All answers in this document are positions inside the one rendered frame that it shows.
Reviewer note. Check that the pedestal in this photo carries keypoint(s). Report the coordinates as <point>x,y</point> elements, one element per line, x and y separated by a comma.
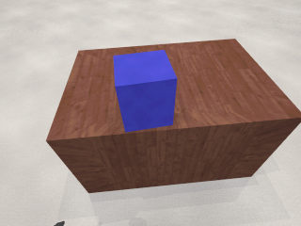
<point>229,117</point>

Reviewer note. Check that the carton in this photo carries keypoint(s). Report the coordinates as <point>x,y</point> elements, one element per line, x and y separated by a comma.
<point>146,86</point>

